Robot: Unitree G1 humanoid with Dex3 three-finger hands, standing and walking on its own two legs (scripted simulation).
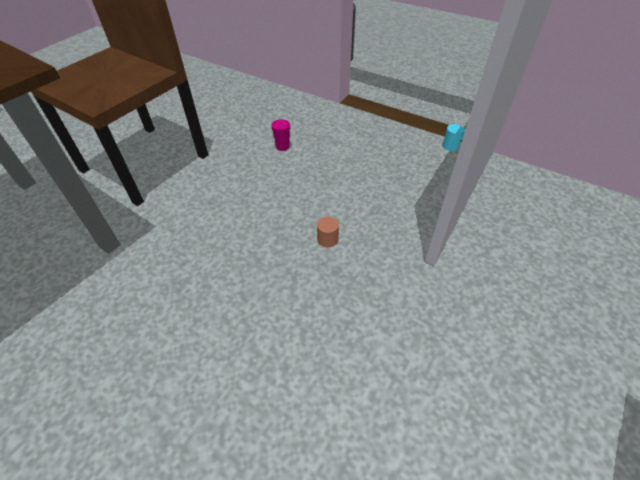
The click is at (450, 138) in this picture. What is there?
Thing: mug
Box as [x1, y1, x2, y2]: [443, 124, 465, 150]
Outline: 451,124 447,127 443,141 443,147 448,150 455,150 458,147 459,141 462,139 465,129 459,125
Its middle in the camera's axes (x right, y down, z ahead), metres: +0.70 -0.54 +2.02
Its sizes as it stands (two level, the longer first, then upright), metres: 0.115 0.081 0.105
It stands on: the floor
